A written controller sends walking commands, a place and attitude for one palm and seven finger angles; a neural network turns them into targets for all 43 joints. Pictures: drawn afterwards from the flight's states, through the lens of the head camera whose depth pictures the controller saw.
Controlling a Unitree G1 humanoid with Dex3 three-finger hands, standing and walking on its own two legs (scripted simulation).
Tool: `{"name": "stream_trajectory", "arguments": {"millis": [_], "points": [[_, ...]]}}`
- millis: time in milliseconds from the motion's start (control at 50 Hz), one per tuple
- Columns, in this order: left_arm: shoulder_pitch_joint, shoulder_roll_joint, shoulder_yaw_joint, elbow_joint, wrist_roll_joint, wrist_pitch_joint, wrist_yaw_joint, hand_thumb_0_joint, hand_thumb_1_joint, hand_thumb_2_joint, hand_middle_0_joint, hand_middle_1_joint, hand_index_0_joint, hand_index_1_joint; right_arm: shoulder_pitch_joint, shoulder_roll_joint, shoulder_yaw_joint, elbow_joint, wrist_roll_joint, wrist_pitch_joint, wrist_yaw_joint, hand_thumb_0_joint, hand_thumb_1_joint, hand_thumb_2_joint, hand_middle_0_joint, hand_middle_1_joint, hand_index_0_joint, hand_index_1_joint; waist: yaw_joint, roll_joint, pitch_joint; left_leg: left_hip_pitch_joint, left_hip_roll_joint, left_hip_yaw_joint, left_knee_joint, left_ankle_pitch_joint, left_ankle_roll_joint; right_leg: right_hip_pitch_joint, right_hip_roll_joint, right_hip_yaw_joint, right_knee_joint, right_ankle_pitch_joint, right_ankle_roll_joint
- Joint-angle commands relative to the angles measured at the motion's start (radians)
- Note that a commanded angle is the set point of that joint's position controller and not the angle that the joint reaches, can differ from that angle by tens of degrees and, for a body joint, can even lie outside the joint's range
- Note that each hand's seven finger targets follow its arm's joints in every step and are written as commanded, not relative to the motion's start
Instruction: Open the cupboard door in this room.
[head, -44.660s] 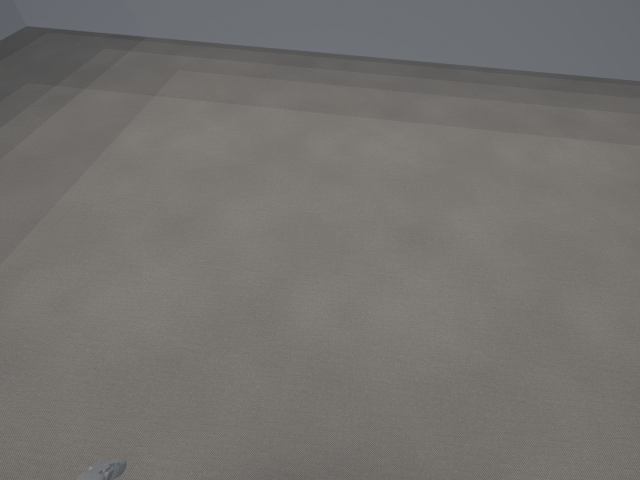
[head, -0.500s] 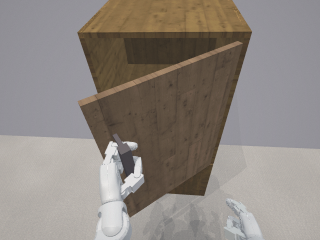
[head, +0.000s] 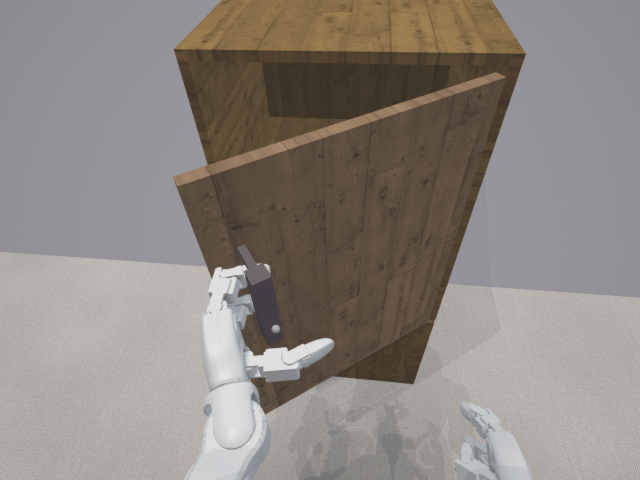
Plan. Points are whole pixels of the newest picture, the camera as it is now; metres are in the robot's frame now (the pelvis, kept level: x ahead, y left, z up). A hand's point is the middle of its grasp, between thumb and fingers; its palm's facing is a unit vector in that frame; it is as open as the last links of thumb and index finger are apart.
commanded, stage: open thumb and fingers to let go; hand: left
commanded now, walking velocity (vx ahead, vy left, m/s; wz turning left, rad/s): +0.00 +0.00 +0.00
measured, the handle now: (258, 294) +0.32 +0.10 +0.09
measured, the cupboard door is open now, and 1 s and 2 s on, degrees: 36 39 39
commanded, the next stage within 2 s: slide the hand sideways off the handle in 0.34 s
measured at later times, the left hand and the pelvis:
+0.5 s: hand (281, 327) +0.27 +0.07 +0.09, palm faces +0.24 -0.97 -0.04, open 15.0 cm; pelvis -0.01 +0.01 +0.00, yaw +0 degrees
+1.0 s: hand (262, 377) +0.21 +0.08 +0.09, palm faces -0.12 -0.99 -0.01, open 16.3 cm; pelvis -0.01 +0.02 -0.01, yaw -2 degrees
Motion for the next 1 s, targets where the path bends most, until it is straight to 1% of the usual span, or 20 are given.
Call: {"name": "stream_trajectory", "arguments": {"millis": [0,60,120,300,380,420,440,460,480,520,560,600,620,640,680,760,800,820,840,980], "points": [[-0.221,-0.168,-0.064,-0.225,0.028,-0.061,0.016,0.0,-0.5,0.3,-0.275,-1.05,-0.275,-1.05,-0.139,-0.08,-0.022,-0.171,0.007,-0.066,0.0,0.0,-0.9,-0.9,0.2,0.3,0.2,0.3,-0.008,-0.128,-0.136,0.037,-0.044,0.011,-0.079,0.163,0.049,0.044,0.003,0.046,-0.169,0.134,0.006],[-0.26,-0.188,-0.077,-0.207,0.033,-0.05,0.024,0.0,-0.5,0.3,-0.25,-0.9,-0.25,-0.9,-0.145,-0.08,-0.021,-0.165,0.008,-0.065,0.002,0.0,-0.9,-0.9,0.2,0.3,0.2,0.3,-0.007,-0.094,-0.141,0.041,-0.042,0.006,-0.09,0.152,0.046,0.032,0.007,0.034,-0.155,0.112,0.0],[-0.248,-0.196,-0.076,-0.185,0.033,-0.035,0.031,0.0,-0.5,0.3,-0.225,-0.75,-0.225,-0.75,-0.146,-0.08,-0.022,-0.164,0.01,-0.061,0.007,0.0,-0.9,-0.9,0.2,0.3,0.2,0.3,0.004,-0.098,-0.156,0.042,-0.037,0.001,-0.099,0.173,0.043,0.047,0.014,0.022,-0.14,0.137,-0.005],[-0.328,-0.207,-0.069,-0.156,0.027,-0.006,0.054,0.0,-0.5,0.3,-0.15,-0.3,-0.15,-0.3,-0.172,-0.076,-0.015,-0.153,0.011,-0.045,0.012,0.0,-0.9,-0.9,0.2,0.3,0.2,0.3,0.003,-0.117,-0.148,0.034,-0.04,0.002,-0.101,0.146,0.042,0.038,0.014,0.024,-0.154,0.095,-0.004],[-0.347,-0.198,-0.053,-0.137,0.023,-0.001,0.055,0.0,-0.5,0.3,-0.15,-0.3,-0.15,-0.3,-0.177,-0.074,-0.012,-0.147,0.01,-0.04,0.007,0.0,-0.9,-0.9,0.2,0.3,0.2,0.3,0.001,-0.136,-0.136,0.034,-0.045,0.003,-0.1,0.123,0.043,0.031,0.01,0.031,-0.177,0.055,-0.001],[-0.368,-0.201,-0.06,-0.133,0.032,-0.004,0.056,0.0,-0.5,0.3,-0.15,-0.3,-0.15,-0.3,-0.179,-0.074,-0.015,-0.143,0.011,-0.04,0.005,0.0,-0.9,-0.9,0.2,0.3,0.2,0.3,0.0,-0.106,-0.139,0.044,-0.043,0.003,-0.101,0.119,0.041,0.025,0.01,0.032,-0.175,0.048,-0.004],[-0.37,-0.103,-0.256,-0.134,0.127,-0.045,-0.147,0.0,-0.5,0.3,-0.15,-0.3,-0.15,-0.3,-0.092,-0.112,-0.016,-0.118,0.012,-0.041,0.014,0.0,-0.9,-0.9,0.2,0.3,0.2,0.3,-0.09,-0.163,-0.069,0.069,-0.042,-0.001,-0.092,0.145,0.061,-0.023,0.008,0.064,-0.162,0.142,0.0],[-0.395,-0.034,-0.174,-0.187,0.085,-0.09,-0.258,0.0,-0.5,0.3,-0.15,-0.3,-0.15,-0.3,-0.078,-0.106,-0.02,-0.157,0.023,-0.051,0.004,0.0,-0.9,-0.9,0.2,0.3,0.2,0.3,-0.056,-0.136,-0.143,0.048,-0.046,0.003,-0.092,0.152,0.067,0.015,0.005,0.059,-0.136,0.188,-0.002],[-0.398,0.003,-0.163,-0.22,0.068,-0.121,-0.342,0.0,-0.5,0.3,-0.15,-0.3,-0.15,-0.3,-0.076,-0.107,-0.018,-0.168,0.027,-0.06,-0.005,0.0,-0.9,-0.9,0.2,0.3,0.2,0.3,-0.046,-0.099,-0.192,0.063,-0.047,0.008,-0.086,0.163,0.068,0.039,0.002,0.064,-0.119,0.217,-0.004],[-0.374,0.009,-0.173,-0.228,0.006,-0.147,-0.486,0.0,-0.5,0.3,-0.15,-0.3,-0.15,-0.3,-0.059,-0.11,-0.012,-0.19,0.044,-0.086,-0.013,0.0,-0.9,-0.9,0.2,0.3,0.2,0.3,-0.055,-0.058,-0.193,0.072,-0.049,0.005,-0.083,0.153,0.069,0.032,0.002,0.059,-0.108,0.218,-0.006],[-0.343,0.017,-0.124,-0.217,-0.081,-0.143,-0.56,0.0,-0.5,0.3,-0.15,-0.3,-0.15,-0.3,-0.068,-0.107,0.0,-0.212,0.06,-0.116,-0.023,0.0,-0.9,-0.9,0.2,0.3,0.2,0.3,-0.049,-0.085,-0.152,0.034,-0.05,-0.006,-0.092,0.093,0.065,0.017,0.008,0.054,-0.12,0.145,0.001],[-0.294,0.021,-0.067,-0.234,-0.127,-0.129,-0.554,0.0,-0.5,0.3,-0.15,-0.3,-0.15,-0.3,-0.075,-0.109,0.002,-0.224,0.068,-0.142,-0.028,0.0,-0.9,-0.9,0.2,0.3,0.2,0.3,-0.034,-0.108,-0.139,0.019,-0.048,-0.012,-0.105,0.048,0.057,0.006,0.01,0.046,-0.135,0.064,0.006],[-0.256,0.02,-0.052,-0.241,-0.135,-0.122,-0.537,0.0,-0.5,0.3,-0.15,-0.3,-0.15,-0.3,-0.082,-0.109,0.003,-0.229,0.071,-0.153,-0.025,0.0,-0.9,-0.9,0.2,0.3,0.2,0.3,-0.019,-0.086,-0.131,0.022,-0.047,-0.015,-0.114,0.044,0.054,0.005,0.012,0.039,-0.131,0.051,0.003],[-0.219,0.011,-0.045,-0.256,-0.142,-0.115,-0.519,0.0,-0.5,0.3,-0.15,-0.3,-0.15,-0.3,-0.079,-0.106,0.004,-0.235,0.07,-0.164,-0.022,0.0,-0.9,-0.9,0.2,0.3,0.2,0.3,-0.014,-0.107,-0.134,0.014,-0.047,-0.016,-0.118,0.044,0.052,0.013,0.011,0.034,-0.128,0.049,0.006],[-0.144,0.046,-0.001,-0.283,-0.131,-0.107,-0.483,0.0,-0.5,0.3,-0.15,-0.3,-0.15,-0.3,-0.073,-0.108,0.0,-0.24,0.067,-0.171,-0.017,0.0,-0.9,-0.9,0.2,0.3,0.2,0.3,0.002,-0.133,-0.135,0.005,-0.044,-0.009,-0.118,0.062,0.049,0.026,0.012,0.037,-0.127,0.062,0.008],[-0.066,0.086,0.025,-0.336,-0.09,-0.107,-0.448,0.0,-0.5,0.3,-0.15,-0.3,-0.15,-0.3,-0.062,-0.107,0.001,-0.255,0.058,-0.174,-0.004,0.0,-0.9,-0.9,0.2,0.3,0.2,0.3,0.016,-0.111,-0.118,-0.007,-0.042,0.002,-0.118,0.083,0.049,0.026,0.012,0.039,-0.11,0.088,0.005],[-0.038,0.116,0.055,-0.357,-0.085,-0.109,-0.444,0.0,-0.5,0.3,-0.15,-0.3,-0.15,-0.3,-0.057,-0.107,0.002,-0.26,0.054,-0.172,-0.003,0.0,-0.9,-0.9,0.2,0.3,0.2,0.3,0.017,-0.124,-0.111,-0.02,-0.043,0.012,-0.109,0.084,0.051,0.032,0.012,0.05,-0.115,0.092,0.007],[0.012,0.148,0.093,-0.349,-0.08,-0.108,-0.441,0.0,-0.5,0.3,-0.15,-0.3,-0.15,-0.3,-0.057,-0.11,0.0,-0.257,0.054,-0.169,-0.004,0.0,-0.9,-0.9,0.2,0.3,0.2,0.3,0.031,-0.109,-0.111,-0.023,-0.042,0.014,-0.109,0.097,0.05,0.041,0.014,0.051,-0.111,0.105,0.003],[0.034,0.124,0.073,-0.38,-0.082,-0.11,-0.446,0.0,-0.5,0.3,-0.15,-0.3,-0.15,-0.3,-0.057,-0.105,0.002,-0.267,0.054,-0.166,-0.001,0.0,-0.9,-0.9,0.2,0.3,0.2,0.3,0.028,-0.092,-0.119,-0.017,-0.042,0.017,-0.109,0.112,0.049,0.044,0.014,0.046,-0.099,0.127,0.002],[0.117,0.159,0.114,-0.454,-0.115,-0.132,-0.483,0.0,-0.5,0.3,-0.15,-0.3,-0.15,-0.3,-0.037,-0.114,0.0,-0.28,0.055,-0.174,-0.011,0.0,-0.9,-0.9,0.2,0.3,0.2,0.3,0.006,-0.081,-0.091,-0.047,-0.042,0.02,-0.075,0.081,0.049,0.0,0.02,0.052,-0.092,0.103,0.01]]}}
